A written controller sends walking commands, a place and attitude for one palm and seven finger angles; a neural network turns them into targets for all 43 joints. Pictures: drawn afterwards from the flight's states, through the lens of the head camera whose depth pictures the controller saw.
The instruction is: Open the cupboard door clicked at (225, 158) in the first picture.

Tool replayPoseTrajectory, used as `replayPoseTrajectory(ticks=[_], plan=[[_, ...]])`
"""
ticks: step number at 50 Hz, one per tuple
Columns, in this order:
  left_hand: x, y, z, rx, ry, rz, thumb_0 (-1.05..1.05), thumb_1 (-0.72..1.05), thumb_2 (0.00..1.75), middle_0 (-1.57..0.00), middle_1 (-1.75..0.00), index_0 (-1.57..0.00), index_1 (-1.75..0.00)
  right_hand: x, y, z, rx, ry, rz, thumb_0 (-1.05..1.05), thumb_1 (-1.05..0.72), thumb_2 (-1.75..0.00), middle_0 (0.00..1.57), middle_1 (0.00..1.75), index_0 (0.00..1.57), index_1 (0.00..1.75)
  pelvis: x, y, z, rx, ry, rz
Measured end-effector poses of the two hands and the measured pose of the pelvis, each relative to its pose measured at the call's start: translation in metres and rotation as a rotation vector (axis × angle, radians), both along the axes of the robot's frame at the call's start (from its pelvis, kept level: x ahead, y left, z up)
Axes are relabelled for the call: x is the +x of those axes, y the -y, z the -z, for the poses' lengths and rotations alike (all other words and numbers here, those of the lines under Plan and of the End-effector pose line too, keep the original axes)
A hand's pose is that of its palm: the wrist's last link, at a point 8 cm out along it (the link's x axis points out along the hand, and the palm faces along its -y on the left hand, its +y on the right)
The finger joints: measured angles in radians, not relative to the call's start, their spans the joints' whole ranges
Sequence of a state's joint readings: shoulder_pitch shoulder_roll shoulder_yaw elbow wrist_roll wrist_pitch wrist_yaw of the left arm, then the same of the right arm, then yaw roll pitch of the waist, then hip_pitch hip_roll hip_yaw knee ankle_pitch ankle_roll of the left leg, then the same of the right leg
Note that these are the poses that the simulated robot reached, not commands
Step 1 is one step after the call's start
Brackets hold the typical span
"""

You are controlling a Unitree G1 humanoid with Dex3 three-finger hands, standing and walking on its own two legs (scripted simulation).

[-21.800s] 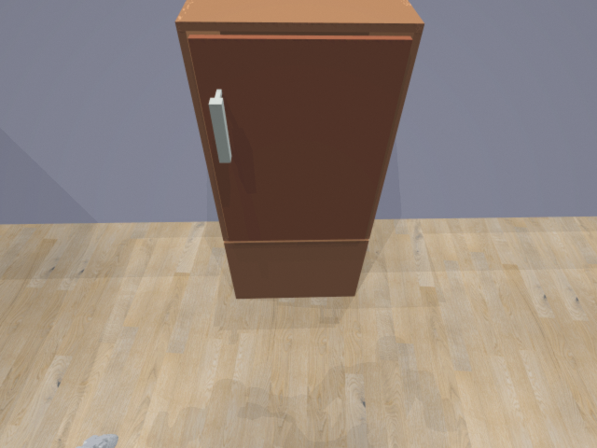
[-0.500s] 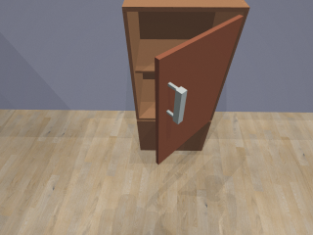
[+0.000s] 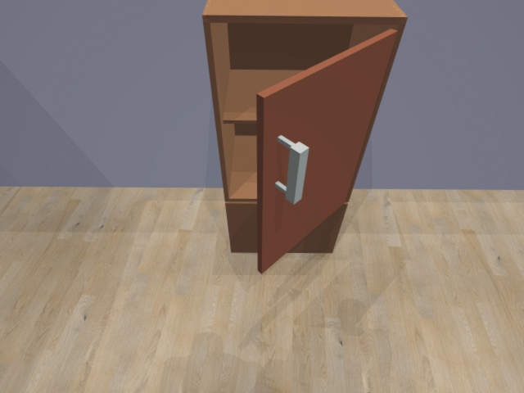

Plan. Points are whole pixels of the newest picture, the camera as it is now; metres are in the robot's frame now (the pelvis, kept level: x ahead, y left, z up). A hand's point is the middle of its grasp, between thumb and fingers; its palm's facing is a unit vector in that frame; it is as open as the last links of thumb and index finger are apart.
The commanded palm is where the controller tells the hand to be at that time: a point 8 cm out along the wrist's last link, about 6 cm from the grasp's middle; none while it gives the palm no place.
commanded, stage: look to check the result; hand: left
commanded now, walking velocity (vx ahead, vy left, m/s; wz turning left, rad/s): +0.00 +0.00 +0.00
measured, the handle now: (288, 169) +0.53 -0.02 +0.03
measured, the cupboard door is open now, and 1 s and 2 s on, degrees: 44 44 44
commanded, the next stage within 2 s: walk to a spot facing it in 0.52 s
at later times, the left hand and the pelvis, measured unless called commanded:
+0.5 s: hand out of the picture -0.03 +0.14 -0.18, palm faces +0.05 -0.99 -0.16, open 7.4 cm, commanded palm none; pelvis +0.00 -0.01 +0.00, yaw +0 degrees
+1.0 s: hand out of the picture +0.03 +0.16 -0.19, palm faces -0.05 -0.98 -0.20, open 7.4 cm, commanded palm none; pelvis +0.01 -0.02 -0.01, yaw -7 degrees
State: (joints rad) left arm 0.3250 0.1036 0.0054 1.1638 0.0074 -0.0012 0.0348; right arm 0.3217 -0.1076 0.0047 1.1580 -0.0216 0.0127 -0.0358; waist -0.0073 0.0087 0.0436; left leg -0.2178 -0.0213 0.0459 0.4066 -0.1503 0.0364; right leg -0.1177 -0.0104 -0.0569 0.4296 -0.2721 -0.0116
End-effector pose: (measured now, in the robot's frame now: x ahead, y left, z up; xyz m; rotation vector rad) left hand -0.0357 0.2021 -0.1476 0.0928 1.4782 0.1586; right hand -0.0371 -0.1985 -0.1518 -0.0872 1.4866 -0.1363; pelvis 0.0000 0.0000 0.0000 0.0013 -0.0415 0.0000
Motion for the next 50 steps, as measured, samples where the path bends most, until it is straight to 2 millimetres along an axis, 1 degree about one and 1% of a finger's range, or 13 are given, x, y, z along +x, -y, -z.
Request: replayPoseTrajectory(ticks=[6, 12, 24, 33, 40, 45, 50], plan=[[-0.01, 0.001, -0.001, 0.002, -0.026, -0.006, 0.01, 0.91, 0.9, -0.2, -0.3, -0.2, -0.3, -0.001, 0.003, 0.0, -0.003, -0.006, -0.003, 0.0, -0.91, -0.9, 0.2, 0.3, 0.2, 0.3, -0.001, 0.002, 0.0, -0.001, -0.002, -0.001], [-0.011, 0.004, -0.001, 0.002, -0.028, -0.009, 0.01, 0.91, 0.9, -0.2, -0.3, -0.2, -0.3, 0.004, 0.006, 0.0, -0.003, 0.003, -0.01, 0.0, -0.91, -0.9, 0.2, 0.3, 0.2, 0.3, -0.001, 0.004, 0.0, -0.001, -0.002, -0.002], [0.004, 0.011, 0.0, -0.003, 0.008, -0.004, 0.01, 0.91, 0.9, -0.2, -0.3, -0.2, -0.3, 0.017, 0.01, 0.0, -0.001, 0.024, -0.02, 0.0, -0.91, -0.9, 0.2, 0.3, 0.2, 0.3, 0.001, 0.009, 0.0, 0.0, -0.003, -0.006], [0.015, 0.013, -0.001, 0.001, 0.021, 0.0, 0.01, 0.91, 0.9, -0.2, -0.3, -0.2, -0.3, 0.021, 0.014, 0.0, -0.001, 0.02, -0.023, 0.0, -0.91, -0.9, 0.2, 0.3, 0.2, 0.3, 0.006, 0.013, 0.0, 0.003, -0.008, -0.007], [0.022, 0.012, 0.002, 0.004, 0.002, 0.009, 0.01, 0.91, 0.9, -0.2, -0.3, -0.2, -0.3, 0.024, 0.024, 0.003, -0.024, 0.017, 0.014, 0.0, -0.91, -0.9, 0.2, 0.3, 0.2, 0.3, 0.008, 0.016, 0.003, -0.001, -0.014, 0.031], [0.036, 0.002, 0.006, 0.013, -0.007, 0.047, 0.01, 0.91, 0.9, -0.2, -0.3, -0.2, -0.3, 0.029, 0.036, 0.003, -0.061, 0.045, 0.065, 0.0, -0.91, -0.9, 0.2, 0.3, 0.2, 0.3, 0.008, 0.016, 0.008, -0.001, -0.025, 0.075], [0.067, -0.01, 0.007, 0.04, 0.035, 0.102, 0.01, 0.91, 0.9, -0.2, -0.3, -0.2, -0.3, 0.035, 0.05, 0.003, -0.098, 0.088, 0.098, 0.0, -0.91, -0.9, 0.2, 0.3, 0.2, 0.3, 0.007, 0.016, 0.011, 0.011, -0.042, 0.122]])
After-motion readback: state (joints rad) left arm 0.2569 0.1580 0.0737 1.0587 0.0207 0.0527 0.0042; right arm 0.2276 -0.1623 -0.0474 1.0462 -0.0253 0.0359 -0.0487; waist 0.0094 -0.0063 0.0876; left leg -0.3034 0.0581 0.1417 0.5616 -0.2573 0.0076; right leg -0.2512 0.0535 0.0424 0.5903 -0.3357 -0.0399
